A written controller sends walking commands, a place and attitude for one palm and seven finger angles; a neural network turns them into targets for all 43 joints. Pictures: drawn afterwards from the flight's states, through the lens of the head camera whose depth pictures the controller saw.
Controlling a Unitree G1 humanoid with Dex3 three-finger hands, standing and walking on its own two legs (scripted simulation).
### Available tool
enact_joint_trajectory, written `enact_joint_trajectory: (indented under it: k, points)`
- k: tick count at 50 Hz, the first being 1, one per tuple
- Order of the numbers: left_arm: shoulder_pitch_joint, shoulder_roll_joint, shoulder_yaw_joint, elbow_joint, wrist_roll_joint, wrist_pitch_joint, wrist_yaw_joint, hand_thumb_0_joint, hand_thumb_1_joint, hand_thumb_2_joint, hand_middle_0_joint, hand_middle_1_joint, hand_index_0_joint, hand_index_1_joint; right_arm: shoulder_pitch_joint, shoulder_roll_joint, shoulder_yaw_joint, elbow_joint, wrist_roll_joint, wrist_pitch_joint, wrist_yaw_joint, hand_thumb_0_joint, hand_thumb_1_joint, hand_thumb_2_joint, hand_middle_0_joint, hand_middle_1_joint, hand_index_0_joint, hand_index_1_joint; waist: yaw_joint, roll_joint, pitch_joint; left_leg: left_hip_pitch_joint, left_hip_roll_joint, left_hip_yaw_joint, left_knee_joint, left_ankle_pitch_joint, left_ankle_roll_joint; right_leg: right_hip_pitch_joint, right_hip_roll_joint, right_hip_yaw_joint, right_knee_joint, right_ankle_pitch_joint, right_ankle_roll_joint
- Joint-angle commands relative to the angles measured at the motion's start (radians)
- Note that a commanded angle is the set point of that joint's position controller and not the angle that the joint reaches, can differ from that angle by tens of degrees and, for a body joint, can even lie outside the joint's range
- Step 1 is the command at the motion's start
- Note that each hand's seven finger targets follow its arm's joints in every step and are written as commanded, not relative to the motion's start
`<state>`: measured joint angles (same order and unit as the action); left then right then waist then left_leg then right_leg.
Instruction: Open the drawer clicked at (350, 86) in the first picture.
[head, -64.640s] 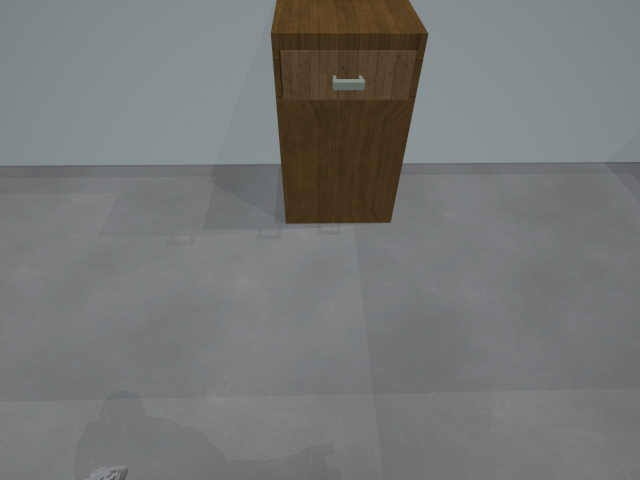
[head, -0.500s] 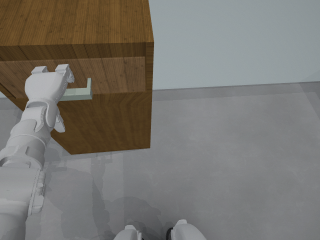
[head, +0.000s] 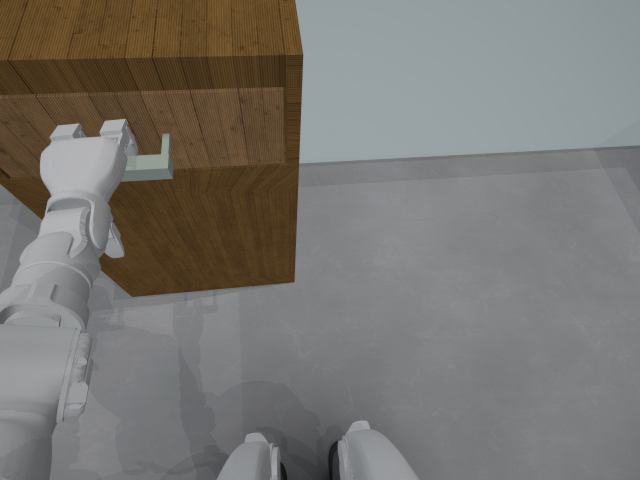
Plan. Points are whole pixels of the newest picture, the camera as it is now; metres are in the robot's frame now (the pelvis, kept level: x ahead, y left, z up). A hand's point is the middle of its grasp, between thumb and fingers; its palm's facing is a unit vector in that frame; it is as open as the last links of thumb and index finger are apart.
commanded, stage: lower the fingers behind the handle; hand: left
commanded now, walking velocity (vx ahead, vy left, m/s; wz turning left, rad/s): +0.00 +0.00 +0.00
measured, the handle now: (134, 155) +0.56 +0.24 -0.02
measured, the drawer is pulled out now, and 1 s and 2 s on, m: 0.00 0.00 0.03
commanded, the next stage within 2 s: close the thumb around the handle in 0.80 s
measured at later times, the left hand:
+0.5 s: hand (113, 201) +0.49 +0.26 -0.04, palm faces -0.05 -0.02 -1.00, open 13.9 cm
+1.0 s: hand (114, 202) +0.49 +0.26 -0.04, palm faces -0.06 -0.03 -1.00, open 13.7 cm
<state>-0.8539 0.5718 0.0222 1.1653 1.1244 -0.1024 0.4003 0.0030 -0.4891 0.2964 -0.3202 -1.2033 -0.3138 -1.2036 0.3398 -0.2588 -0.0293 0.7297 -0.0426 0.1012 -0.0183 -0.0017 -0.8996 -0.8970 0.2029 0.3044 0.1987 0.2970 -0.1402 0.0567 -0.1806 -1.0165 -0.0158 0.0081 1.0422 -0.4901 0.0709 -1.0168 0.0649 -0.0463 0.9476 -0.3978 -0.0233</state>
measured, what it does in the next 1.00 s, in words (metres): stands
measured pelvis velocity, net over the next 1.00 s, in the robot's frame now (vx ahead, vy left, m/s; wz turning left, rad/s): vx -0.01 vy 0.00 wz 0.00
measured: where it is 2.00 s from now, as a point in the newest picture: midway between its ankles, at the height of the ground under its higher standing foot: outside the picture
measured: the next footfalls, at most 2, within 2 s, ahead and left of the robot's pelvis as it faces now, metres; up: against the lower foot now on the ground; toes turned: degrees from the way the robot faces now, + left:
none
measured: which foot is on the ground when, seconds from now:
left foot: down 0.00-1.00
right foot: down 0.00-1.00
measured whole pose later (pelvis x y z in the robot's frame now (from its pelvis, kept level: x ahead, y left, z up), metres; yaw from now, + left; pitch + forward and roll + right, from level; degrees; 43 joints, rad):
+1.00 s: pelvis -0.01 +0.00 -0.02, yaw +0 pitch +29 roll -4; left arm -0.89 0.60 0.04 1.15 1.12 -0.10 0.40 0.00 -0.46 0.31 -0.33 -1.21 -0.31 -1.21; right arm 0.33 -0.26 -0.02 0.73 -0.05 0.08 -0.02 0.00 -0.90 -0.90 0.20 0.30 0.20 0.30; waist -0.15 0.06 -0.18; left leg -1.16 -0.01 0.00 1.17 -0.52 0.07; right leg -1.16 0.07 -0.06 1.07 -0.43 -0.03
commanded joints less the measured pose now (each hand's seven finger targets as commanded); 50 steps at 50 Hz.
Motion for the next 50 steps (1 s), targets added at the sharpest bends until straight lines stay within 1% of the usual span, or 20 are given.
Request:
enact_joint_trajectory:
  k: [1, 3, 5, 9, 12, 14, 20, 22, 25, 28, 30, 32, 33, 35, 37, 38, 41, 44, 45, 50]
  points:
    - [-0.393, 0.223, 0.031, -0.18, -0.009, -0.006, 0.03, 0.0, -0.5, 0.3, -0.3, -1.2, -0.3, -1.2, 0.182, -0.186, -0.059, -0.033, -0.003, -0.017, -0.011, 0.0, -0.9, -0.9, 0.2, 0.3, 0.2, 0.3, -0.02, 0.089, -0.465, 0.383, 0.021, -0.077, -0.075, 0.509, -0.043, 0.164, 0.015, 0.015, -0.055, 0.289, -0.014]
    - [-0.383, 0.257, 0.057, -0.147, -0.014, -0.004, 0.026, 0.0, -0.5, 0.3, -0.3, -1.2, -0.3, -1.2, 0.181, -0.191, -0.054, -0.027, -0.003, -0.016, -0.013, 0.0, -0.9, -0.9, 0.2, 0.3, 0.2, 0.3, -0.025, 0.052, -0.44, 0.341, 0.02, -0.077, -0.066, 0.48, -0.037, 0.161, 0.014, 0.018, -0.047, 0.282, -0.013]
    - [-0.411, 0.256, 0.045, -0.173, -0.005, -0.013, 0.026, 0.0, -0.5, 0.3, -0.3, -1.2, -0.3, -1.2, 0.182, -0.19, -0.054, -0.031, -0.004, -0.02, -0.015, 0.0, -0.9, -0.9, 0.2, 0.3, 0.2, 0.3, -0.025, 0.087, -0.462, 0.338, 0.019, -0.076, -0.057, 0.468, -0.038, 0.146, 0.012, 0.018, -0.036, 0.272, -0.014]
    - [-0.401, 0.3, 0.079, -0.18, -0.001, -0.026, 0.035, 0.0, -0.5, 0.3, -0.3, -1.2, -0.3, -1.2, 0.182, -0.194, -0.051, -0.033, -0.008, -0.025, -0.016, 0.0, -0.9, -0.9, 0.2, 0.3, 0.2, 0.3, -0.018, 0.082, -0.495, 0.311, 0.019, -0.081, -0.031, 0.468, -0.037, 0.136, 0.012, 0.02, -0.006, 0.275, -0.014]
    - [-0.423, 0.264, 0.063, -0.217, 0.006, -0.034, 0.05, 0.0, -0.5, 0.3, -0.3, -1.2, -0.3, -1.2, 0.185, -0.192, -0.06, -0.029, -0.011, -0.032, -0.011, 0.0, -0.9, -0.9, 0.2, 0.3, 0.2, 0.3, -0.02, 0.136, -0.524, 0.363, 0.028, -0.097, -0.014, 0.519, -0.054, 0.083, 0.013, 0.009, 0.012, 0.267, -0.016]
    - [-0.406, 0.275, 0.082, -0.228, -0.001, -0.034, 0.06, 0.0, -0.5, 0.3, -0.3, -1.2, -0.3, -1.2, 0.187, -0.193, -0.061, -0.027, -0.014, -0.031, -0.008, 0.0, -0.9, -0.9, 0.2, 0.3, 0.2, 0.3, -0.016, 0.132, -0.556, 0.386, 0.032, -0.104, -0.002, 0.563, -0.059, 0.08, 0.015, 0.006, 0.023, 0.282, -0.014]
    - [-0.423, 0.277, 0.06, -0.153, 0.007, 0.016, 0.067, 0.0, -0.5, 0.3, -0.3, -1.2, -0.3, -1.2, 0.182, -0.199, -0.049, -0.017, -0.01, -0.025, -0.004, 0.0, -0.9, -0.9, 0.2, 0.3, 0.2, 0.3, -0.033, 0.107, -0.473, 0.289, 0.026, -0.091, 0.005, 0.465, -0.046, 0.06, 0.014, 0.005, 0.029, 0.248, -0.015]
    - [-0.419, 0.298, 0.068, -0.166, 0.011, 0.027, 0.063, 0.0, -0.5, 0.3, -0.3, -1.2, -0.3, -1.2, 0.181, -0.2, -0.047, -0.027, -0.007, -0.022, -0.005, 0.0, -0.9, -0.9, 0.2, 0.3, 0.2, 0.3, -0.021, 0.112, -0.52, 0.301, 0.021, -0.091, 0.0, 0.461, -0.045, 0.09, 0.014, 0.007, 0.028, 0.252, -0.016]
    - [-0.432, 0.266, 0.046, -0.18, 0.0, 0.03, 0.042, 0.0, -0.5, 0.3, -0.3, -1.2, -0.3, -1.2, 0.188, -0.195, -0.049, -0.029, -0.005, -0.025, -0.007, 0.0, -0.9, -0.9, 0.2, 0.3, 0.2, 0.3, -0.03, 0.125, -0.523, 0.339, 0.026, -0.098, -0.003, 0.483, -0.048, 0.078, 0.015, 0.001, 0.022, 0.252, -0.014]
    - [-0.413, 0.285, 0.066, -0.204, -0.011, 0.015, 0.021, 0.0, -0.5, 0.3, -0.3, -1.2, -0.3, -1.2, 0.185, -0.194, -0.047, -0.033, -0.004, -0.024, -0.012, 0.0, -0.9, -0.9, 0.2, 0.3, 0.2, 0.3, -0.021, 0.117, -0.543, 0.351, 0.028, -0.099, -0.001, 0.509, -0.049, 0.094, 0.014, 0.005, 0.024, 0.27, -0.014]
    - [-0.399, 0.256, 0.045, -0.2, -0.011, 0.003, 0.014, 0.0, -0.5, 0.3, -0.3, -1.2, -0.3, -1.2, 0.181, -0.189, -0.047, -0.034, -0.003, -0.028, -0.014, 0.0, -0.9, -0.9, 0.2, 0.3, 0.2, 0.3, -0.025, 0.126, -0.496, 0.333, 0.028, -0.095, -0.005, 0.484, -0.046, 0.08, 0.014, 0.005, 0.015, 0.255, -0.014]
    - [-0.36, 0.277, 0.062, -0.176, -0.013, -0.002, 0.015, 0.0, -0.5, 0.3, -0.3, -1.2, -0.3, -1.2, 0.176, -0.191, -0.042, -0.036, -0.002, -0.028, -0.015, 0.0, -0.9, -0.9, 0.2, 0.3, 0.2, 0.3, -0.015, 0.086, -0.475, 0.284, 0.022, -0.086, -0.006, 0.435, -0.036, 0.103, 0.015, 0.01, 0.014, 0.245, -0.014]
    - [-0.384, 0.292, 0.072, -0.178, -0.012, -0.009, 0.016, 0.0, -0.5, 0.3, -0.3, -1.2, -0.3, -1.2, 0.174, -0.192, -0.04, -0.032, -0.003, -0.028, -0.017, 0.0, -0.9, -0.9, 0.2, 0.3, 0.2, 0.3, -0.024, 0.076, -0.466, 0.27, 0.023, -0.084, -0.005, 0.423, -0.034, 0.096, 0.012, 0.012, 0.016, 0.242, -0.013]
    - [-0.396, 0.278, 0.054, -0.18, -0.005, -0.016, 0.022, 0.0, -0.5, 0.3, -0.3, -1.2, -0.3, -1.2, 0.171, -0.191, -0.041, -0.037, -0.002, -0.033, -0.017, 0.0, -0.9, -0.9, 0.2, 0.3, 0.2, 0.3, -0.026, 0.1, -0.456, 0.26, 0.021, -0.086, -0.005, 0.398, -0.035, 0.076, 0.011, 0.011, 0.019, 0.218, -0.015]
    - [-0.389, 0.307, 0.076, -0.181, -0.002, -0.019, 0.031, 0.0, -0.5, 0.3, -0.3, -1.2, -0.3, -1.2, 0.17, -0.194, -0.04, -0.04, -0.003, -0.034, -0.018, 0.0, -0.9, -0.9, 0.2, 0.3, 0.2, 0.3, -0.017, 0.099, -0.465, 0.26, 0.021, -0.088, -0.005, 0.4, -0.038, 0.081, 0.012, 0.011, 0.025, 0.217, -0.016]
    - [-0.403, 0.274, 0.057, -0.184, -0.008, -0.021, 0.033, 0.0, -0.5, 0.3, -0.3, -1.2, -0.3, -1.2, 0.172, -0.191, -0.044, -0.04, -0.003, -0.036, -0.016, 0.0, -0.9, -0.9, 0.2, 0.3, 0.2, 0.3, -0.027, 0.11, -0.472, 0.271, 0.021, -0.087, 0.0, 0.416, -0.038, 0.069, 0.012, 0.011, 0.025, 0.224, -0.016]
    - [-0.433, 0.279, 0.054, -0.181, -0.002, -0.013, 0.045, 0.0, -0.5, 0.3, -0.3, -1.2, -0.3, -1.2, 0.183, -0.194, -0.047, -0.034, -0.004, -0.039, -0.015, 0.0, -0.9, -0.9, 0.2, 0.3, 0.2, 0.3, -0.035, 0.101, -0.485, 0.272, 0.023, -0.096, 0.004, 0.412, -0.04, 0.06, 0.012, 0.006, 0.03, 0.215, -0.014]
    - [-0.439, 0.287, 0.063, -0.199, -0.005, -0.004, 0.047, 0.0, -0.5, 0.3, -0.3, -1.2, -0.3, -1.2, 0.192, -0.197, -0.049, -0.031, -0.006, -0.036, -0.011, 0.0, -0.9, -0.9, 0.2, 0.3, 0.2, 0.3, -0.024, 0.148, -0.543, 0.33, 0.025, -0.102, 0.009, 0.483, -0.052, 0.061, 0.012, 0.003, 0.038, 0.246, -0.015]
    - [-0.43, 0.288, 0.067, -0.195, -0.006, 0.001, 0.045, 0.0, -0.5, 0.3, -0.3, -1.2, -0.3, -1.2, 0.194, -0.196, -0.05, -0.028, -0.006, -0.034, -0.01, 0.0, -0.9, -0.9, 0.2, 0.3, 0.2, 0.3, -0.024, 0.133, -0.548, 0.335, 0.026, -0.1, 0.012, 0.5, -0.052, 0.07, 0.015, 0.003, 0.037, 0.259, -0.015]
    - [-0.415, 0.28, 0.054, -0.177, -0.006, 0.013, 0.033, 0.0, -0.22, 0.42, -0.32, -1.23, -0.32, -1.23, 0.187, -0.195, -0.044, -0.028, -0.002, -0.028, -0.013, 0.0, -0.9, -0.9, 0.2, 0.3, 0.2, 0.3, -0.027, 0.114, -0.498, 0.304, 0.023, -0.091, -0.002, 0.457, -0.043, 0.086, 0.014, 0.006, 0.02, 0.251, -0.014]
